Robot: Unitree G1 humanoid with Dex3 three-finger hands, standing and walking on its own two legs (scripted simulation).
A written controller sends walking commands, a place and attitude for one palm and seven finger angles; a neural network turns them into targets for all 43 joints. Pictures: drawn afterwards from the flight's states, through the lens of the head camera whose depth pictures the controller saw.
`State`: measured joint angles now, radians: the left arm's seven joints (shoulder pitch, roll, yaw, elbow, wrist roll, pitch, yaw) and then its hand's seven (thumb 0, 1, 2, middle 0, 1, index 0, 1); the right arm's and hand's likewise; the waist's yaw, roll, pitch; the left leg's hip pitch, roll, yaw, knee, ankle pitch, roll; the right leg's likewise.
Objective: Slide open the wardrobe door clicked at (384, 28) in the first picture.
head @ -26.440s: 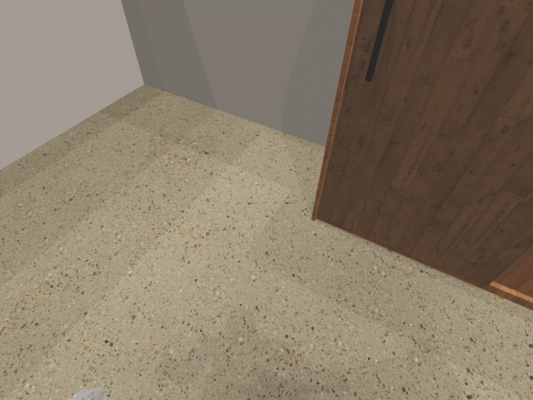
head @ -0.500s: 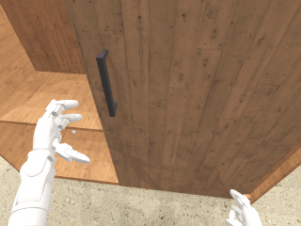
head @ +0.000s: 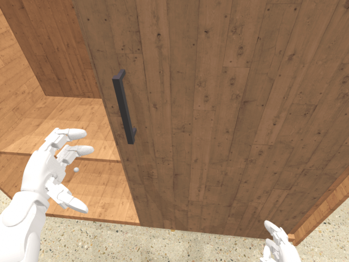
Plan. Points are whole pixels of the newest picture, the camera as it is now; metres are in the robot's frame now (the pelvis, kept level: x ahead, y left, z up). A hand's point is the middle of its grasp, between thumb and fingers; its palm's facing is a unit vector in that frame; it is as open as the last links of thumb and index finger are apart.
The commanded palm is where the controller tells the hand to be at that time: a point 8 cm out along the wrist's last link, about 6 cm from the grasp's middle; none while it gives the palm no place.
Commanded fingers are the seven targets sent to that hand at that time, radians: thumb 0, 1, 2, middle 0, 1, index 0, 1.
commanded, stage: draw the hand back to the body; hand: left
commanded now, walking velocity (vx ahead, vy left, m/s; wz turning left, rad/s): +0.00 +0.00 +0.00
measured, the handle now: (126, 109) +0.46 +0.18 +0.13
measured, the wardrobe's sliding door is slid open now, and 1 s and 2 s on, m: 0.66 0.66 0.66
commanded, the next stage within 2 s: step back with the hand held close in 1.28 s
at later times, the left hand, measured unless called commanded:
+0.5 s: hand (43, 186) +0.20 +0.26 +0.16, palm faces +0.40 -0.87 -0.29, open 12.8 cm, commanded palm +0.16 +0.29 +0.17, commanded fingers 0.00 0.21 0.57 -0.22 -0.70 -0.22 -0.70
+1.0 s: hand (16, 180) +0.19 +0.28 +0.19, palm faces +0.49 -0.80 -0.36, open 8.0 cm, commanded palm +0.15 +0.31 +0.19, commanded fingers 0.00 0.90 0.90 -0.20 -0.30 -0.20 -0.30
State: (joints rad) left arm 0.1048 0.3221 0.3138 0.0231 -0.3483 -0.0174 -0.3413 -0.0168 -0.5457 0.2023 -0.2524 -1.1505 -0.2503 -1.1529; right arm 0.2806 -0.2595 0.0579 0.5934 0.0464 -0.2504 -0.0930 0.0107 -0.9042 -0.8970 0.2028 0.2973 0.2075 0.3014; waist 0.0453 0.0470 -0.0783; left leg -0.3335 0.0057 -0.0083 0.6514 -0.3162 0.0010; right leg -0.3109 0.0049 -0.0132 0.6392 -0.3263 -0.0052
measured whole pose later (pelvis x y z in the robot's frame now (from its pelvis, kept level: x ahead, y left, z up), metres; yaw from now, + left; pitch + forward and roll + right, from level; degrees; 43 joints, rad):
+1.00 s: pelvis +0.01 +0.01 +0.02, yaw +0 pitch -6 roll +0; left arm 0.44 0.35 0.36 -0.39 -0.07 -0.09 0.09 0.00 0.75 0.83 -0.21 -0.39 -0.21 -0.39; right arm 0.20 -0.23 0.02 0.66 -0.02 -0.15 -0.08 0.01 -0.90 -0.90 0.20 0.30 0.21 0.30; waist 0.10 0.04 0.01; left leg -0.09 -0.01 0.01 0.42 -0.23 0.02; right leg -0.06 -0.01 0.00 0.39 -0.22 0.02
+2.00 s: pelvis -0.07 +0.04 +0.00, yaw -1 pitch -1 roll -2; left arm 0.49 0.38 0.44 -0.47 -0.01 -0.23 0.13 0.01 0.89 0.90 -0.21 -0.30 -0.21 -0.30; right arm 0.22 -0.22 0.00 0.56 0.00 -0.10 -0.09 0.01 -0.90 -0.90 0.20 0.30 0.21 0.30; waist 0.03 -0.01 0.03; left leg -0.40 -0.02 0.03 0.62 -0.20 0.07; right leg -0.36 -0.02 0.02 0.56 -0.18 0.05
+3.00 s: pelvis -0.24 +0.06 +0.01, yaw -1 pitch +1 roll -2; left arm 0.48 0.43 0.40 -0.49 -0.05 -0.17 0.14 0.01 0.89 0.90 -0.21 -0.30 -0.21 -0.30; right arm 0.24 -0.20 0.02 0.65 -0.02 -0.11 -0.06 0.01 -0.90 -0.90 0.21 0.30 0.21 0.30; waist 0.04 -0.03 -0.06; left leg -0.50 0.02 0.06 0.78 -0.32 -0.01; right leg -0.13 0.05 -0.02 0.47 -0.35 -0.04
